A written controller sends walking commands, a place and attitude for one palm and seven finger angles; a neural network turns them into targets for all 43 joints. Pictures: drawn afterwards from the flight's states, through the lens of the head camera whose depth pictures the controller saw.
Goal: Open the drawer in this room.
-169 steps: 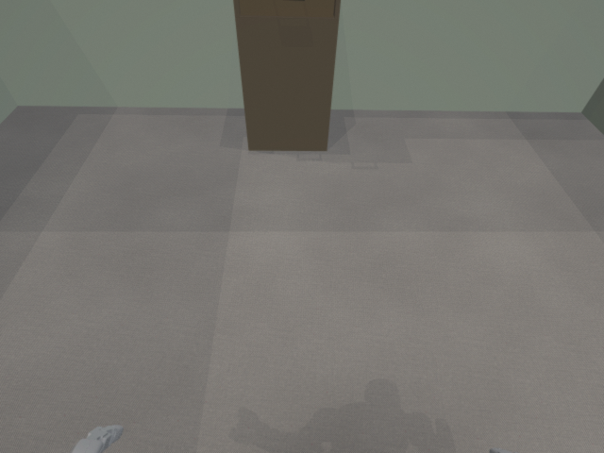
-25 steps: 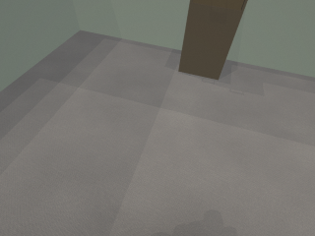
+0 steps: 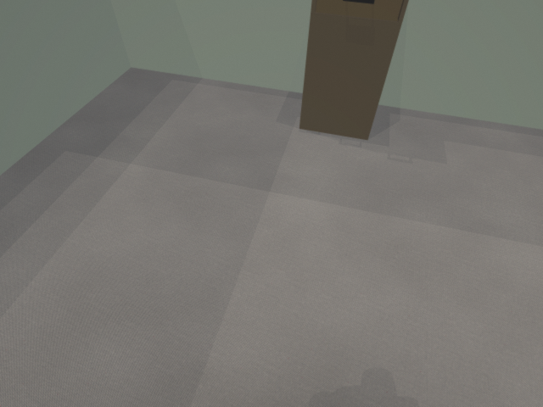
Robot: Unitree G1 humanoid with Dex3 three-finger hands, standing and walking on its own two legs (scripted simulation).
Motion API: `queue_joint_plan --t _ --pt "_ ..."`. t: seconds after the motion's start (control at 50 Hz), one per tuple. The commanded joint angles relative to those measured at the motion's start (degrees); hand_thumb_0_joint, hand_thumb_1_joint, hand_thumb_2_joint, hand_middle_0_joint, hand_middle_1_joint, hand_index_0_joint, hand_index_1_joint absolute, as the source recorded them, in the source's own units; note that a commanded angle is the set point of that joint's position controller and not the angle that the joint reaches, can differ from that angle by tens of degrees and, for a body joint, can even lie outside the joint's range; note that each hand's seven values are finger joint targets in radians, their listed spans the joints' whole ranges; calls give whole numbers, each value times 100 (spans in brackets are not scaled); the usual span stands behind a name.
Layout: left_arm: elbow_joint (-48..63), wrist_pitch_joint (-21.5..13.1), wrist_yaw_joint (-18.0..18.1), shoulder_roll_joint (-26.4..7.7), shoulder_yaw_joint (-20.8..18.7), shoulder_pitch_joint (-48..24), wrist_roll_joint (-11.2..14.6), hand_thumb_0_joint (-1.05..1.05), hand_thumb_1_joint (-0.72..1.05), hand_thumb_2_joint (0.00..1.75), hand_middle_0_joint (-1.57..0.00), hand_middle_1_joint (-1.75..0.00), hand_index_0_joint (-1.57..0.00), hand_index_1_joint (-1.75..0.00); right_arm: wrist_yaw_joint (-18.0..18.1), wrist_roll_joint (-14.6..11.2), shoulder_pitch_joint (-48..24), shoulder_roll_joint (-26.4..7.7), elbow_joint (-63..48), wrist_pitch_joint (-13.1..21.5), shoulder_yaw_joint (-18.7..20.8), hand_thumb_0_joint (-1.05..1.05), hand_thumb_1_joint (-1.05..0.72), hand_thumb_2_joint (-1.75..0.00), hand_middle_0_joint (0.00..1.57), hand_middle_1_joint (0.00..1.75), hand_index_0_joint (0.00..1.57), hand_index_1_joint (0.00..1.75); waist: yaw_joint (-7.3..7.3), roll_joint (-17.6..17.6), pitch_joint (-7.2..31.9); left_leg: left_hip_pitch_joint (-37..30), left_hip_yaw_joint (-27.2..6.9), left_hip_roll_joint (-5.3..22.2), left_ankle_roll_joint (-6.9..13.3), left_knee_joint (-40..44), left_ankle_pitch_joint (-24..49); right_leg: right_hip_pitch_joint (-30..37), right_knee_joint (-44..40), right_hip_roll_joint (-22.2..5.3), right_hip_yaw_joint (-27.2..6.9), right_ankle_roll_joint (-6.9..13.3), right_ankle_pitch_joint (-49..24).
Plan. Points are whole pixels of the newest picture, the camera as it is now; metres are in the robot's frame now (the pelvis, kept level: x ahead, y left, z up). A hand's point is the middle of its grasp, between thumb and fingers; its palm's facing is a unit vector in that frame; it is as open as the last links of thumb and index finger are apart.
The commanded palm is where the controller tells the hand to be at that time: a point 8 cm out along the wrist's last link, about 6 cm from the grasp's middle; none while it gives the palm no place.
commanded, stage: turn or walk to find it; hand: left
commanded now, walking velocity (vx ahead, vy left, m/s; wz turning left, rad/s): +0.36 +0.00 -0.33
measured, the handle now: out of the picture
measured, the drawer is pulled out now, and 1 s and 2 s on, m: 0.00 0.00 0.00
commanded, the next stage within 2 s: stand and wait in 0.84 s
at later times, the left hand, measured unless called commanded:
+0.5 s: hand (156, 404) +0.16 +0.21 -0.18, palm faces -0.08 -0.99 -0.14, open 7.4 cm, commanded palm none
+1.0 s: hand (213, 273) +0.41 +0.15 -0.16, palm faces -0.05 -0.97 -0.25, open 7.1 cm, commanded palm none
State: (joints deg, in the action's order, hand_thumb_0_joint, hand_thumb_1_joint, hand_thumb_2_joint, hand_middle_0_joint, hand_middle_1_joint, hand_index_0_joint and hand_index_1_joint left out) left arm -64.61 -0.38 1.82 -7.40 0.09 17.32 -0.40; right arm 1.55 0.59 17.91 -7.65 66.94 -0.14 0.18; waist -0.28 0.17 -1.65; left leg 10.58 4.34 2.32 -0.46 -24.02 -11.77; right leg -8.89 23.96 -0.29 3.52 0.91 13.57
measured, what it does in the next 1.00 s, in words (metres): walks ahead: right foot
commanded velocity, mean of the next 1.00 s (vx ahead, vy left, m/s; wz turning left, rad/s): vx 0.23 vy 0.00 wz -0.01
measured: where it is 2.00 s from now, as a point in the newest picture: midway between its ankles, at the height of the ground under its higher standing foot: (294, 319)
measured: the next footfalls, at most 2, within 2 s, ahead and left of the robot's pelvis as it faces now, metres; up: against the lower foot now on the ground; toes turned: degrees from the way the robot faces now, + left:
right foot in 0.74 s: +0.36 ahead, -0.11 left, +0.00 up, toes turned -18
left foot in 1.18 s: +0.47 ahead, +0.09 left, +0.00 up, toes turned +7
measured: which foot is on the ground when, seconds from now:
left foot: down 0.00-0.72, up 0.74-1.00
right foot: down 0.00-0.26, up 0.28-0.72, down 0.74-1.00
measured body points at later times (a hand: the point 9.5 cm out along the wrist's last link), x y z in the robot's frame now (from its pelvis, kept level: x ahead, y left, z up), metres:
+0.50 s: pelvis +0.12 +0.04 +0.00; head +0.13 +0.06 +0.45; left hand +0.17 +0.26 -0.17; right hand +0.00 -0.15 -0.14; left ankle +0.03 +0.12 -0.74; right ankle +0.12 -0.11 -0.64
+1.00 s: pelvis +0.32 -0.03 -0.01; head +0.34 -0.05 +0.44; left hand +0.41 +0.20 -0.15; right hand +0.33 -0.26 -0.17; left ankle +0.37 +0.12 -0.68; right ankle +0.32 -0.10 -0.74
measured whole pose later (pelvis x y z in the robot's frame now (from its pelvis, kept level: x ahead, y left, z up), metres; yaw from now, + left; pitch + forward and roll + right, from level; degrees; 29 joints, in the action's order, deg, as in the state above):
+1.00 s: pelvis +0.32 -0.03 -0.01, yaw -4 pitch -1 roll +0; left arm -59.2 -3.7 1.9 -9.3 -2.5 10.0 -0.8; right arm 1.5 0.8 13.4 -10.0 59.7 0.6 2.8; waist -1.8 -2.4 -3.1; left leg 30.3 2.9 7.2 -1.8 -56.6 -16.7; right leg -11.7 26.8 -1.0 14.3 4.4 14.7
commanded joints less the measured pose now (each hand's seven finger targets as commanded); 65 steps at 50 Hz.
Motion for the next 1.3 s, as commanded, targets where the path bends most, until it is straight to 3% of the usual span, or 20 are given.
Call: queue_joint_plan --t 0.0,0.12,0.2,0.22,0.24,0.26,0.34,0.42,0.58,0.64,0.68,0.72,0.74,0.8,0.9,1.04,1.12,1.14,1.18,1.28 --pt "131 36 -45 -673 -209 517 -73 0 90 90 -20 -30 -20 -30 4 74 383 -549 -195 21 179 0 -90 -90 20 30 20 30 77 213 -469 388 -270 263 129 132 -1607 -708 -787 -594 -938 219 2085" --pt "184 -73 -72 -895 -459 832 -100 0 90 90 -20 -30 -20 -30 -103 88 224 -357 -543 114 262 0 -90 -90 20 30 20 30 142 969 -750 1504 159 189 101 -1898 -1456 -612 -1578 -1517 -2436 980 2921" --pt "320 -118 -110 -750 -468 313 -98 0 90 90 -20 -30 -20 -30 -102 41 972 -241 -356 274 237 0 -90 -90 20 30 20 30 -317 178 -566 -253 155 198 112 -353 -1104 -1688 -504 -893 -1415 722 2212" --pt "424 -112 -151 -509 -427 218 -76 0 90 90 -20 -30 -20 -30 -39 69 1482 -500 -193 324 274 0 -90 -90 20 30 20 30 -477 -746 -569 -804 -756 697 290 478 -1773 -2326 624 -341 -928 480 1886" --pt "557 -106 -191 -167 -373 102 -49 0 90 90 -20 -30 -20 -30 31 140 2052 -1002 -64 362 421 0 -90 -90 20 30 20 30 -631 -2119 -579 -1212 -2474 1973 646 1558 -2949 -3190 2427 237 20 187 1604" --pt "739 -116 -181 -308 -388 -296 -111 0 90 90 -20 -30 -20 -30 75 128 2067 -1066 -87 352 421 0 -90 -90 20 30 20 30 -625 -1667 -837 -941 -2963 2407 832 1975 -3220 -3455 3276 -21 -231 207 1506" --pt "500 -92 -301 -287 -432 -160 -187 0 90 90 -20 -30 -20 -30 86 87 1313 -506 -298 504 220 0 -90 -90 20 30 20 30 -159 -175 -993 -520 -1453 1888 650 1788 -1173 -3392 4296 -500 -398 75 224" --pt "487 -22 -318 -165 -426 -142 -151 0 90 90 -20 -30 -20 -30 131 47 1560 -398 -142 603 153 0 -90 -90 20 30 20 30 -38 -468 -646 -1037 -191 1396 357 1366 1463 -3545 4565 -429 -148 -36 -285" --pt "1064 -104 -389 -127 -293 -1544 -98 0 90 90 -20 -30 -20 -30 119 106 1863 -441 95 560 155 0 -90 -90 20 30 20 30 -267 -856 -863 -1391 546 1255 599 1115 3659 -2774 1816 -137 781 97 -274" --pt "828 -190 -307 -316 -327 -768 -115 0 90 90 -20 -30 -20 -30 116 56 1725 -679 143 501 227 0 -90 -90 20 30 20 30 104 -1014 -339 -1518 647 1352 552 -4 5684 -1486 1294 245 923 345 -212" --pt "395 -332 -237 -701 -458 656 -155 0 90 90 -20 -30 -20 -30 79 -17 1387 -769 -1 488 269 0 -90 -90 20 30 20 30 773 -819 547 -598 597 1141 316 -1829 4775 785 571 12 622 454 -1167" --pt "182 -405 -99 -1666 -663 1510 -88 0 90 90 -20 -30 -20 -30 56 -157 1724 -210 -241 493 220 0 -90 -90 20 30 20 30 729 957 1908 1799 114 -137 -7 -5576 -2264 2914 338 -2967 -2757 1625 -4500" --pt "318 -358 -62 -1574 -618 1111 -21 0 90 90 -20 -30 -20 -30 80 -156 1391 -280 -333 435 246 0 -90 -90 20 30 20 30 697 451 1437 1802 -538 97 125 -5890 -2065 2080 -26 -2899 -2241 1699 -4352" --pt "526 -367 -32 -844 -382 -112 -22 0 90 90 -20 -30 -20 -30 14 -39 842 -61 -379 219 262 0 -90 -90 20 30 20 30 141 -100 -30 1825 -580 600 39 -5471 -1067 -202 -572 -2331 -903 981 -3311" --pt "644 -401 -11 -354 -218 -433 -102 0 90 90 -20 -30 -20 -30 -45 48 1185 260 -365 -22 169 0 -90 -90 20 30 20 30 -382 664 49 1149 -221 498 -143 -3663 -463 -1047 -667 -1474 537 581 -3606" --pt "619 -238 -38 -819 -333 -60 -87 0 90 90 -20 -30 -20 -30 -154 57 -258 -220 -943 30 164 0 -90 -90 20 30 20 30 83 924 29 1437 143 322 -204 -1945 -379 132 -363 -1611 455 610 -3245" --pt "411 -245 -73 -890 -347 169 -84 0 90 90 -20 -30 -20 -30 -201 102 -126 -371 -869 168 224 0 -90 -90 20 30 20 30 -57 361 -149 284 342 263 -30 -894 -257 -445 -267 -1610 157 559 -905" --pt "429 -216 -97 -841 -335 164 -62 0 90 90 -20 -30 -20 -30 -195 118 240 -586 -765 213 273 0 -90 -90 20 30 20 30 -217 -215 -4 -428 142 363 50 -489 -50 -877 326 -1328 339 396 -241" --pt "729 -210 -156 -462 -279 -37 -37 0 90 90 -20 -30 -20 -30 -112 175 1104 -1401 -574 231 465 0 -90 -90 20 30 20 30 -526 -2148 68 -1243 -2459 2222 1008 1009 -356 -2381 2953 -161 814 -37 2138" --pt "555 -99 -258 -504 -398 -83 -165 0 90 90 -20 -30 -20 -30 -6 111 204 -764 -868 335 331 0 -90 -90 20 30 20 30 -129 -680 -426 -39 -1229 1778 684 1545 -1386 -2556 4424 -607 -232 7 669"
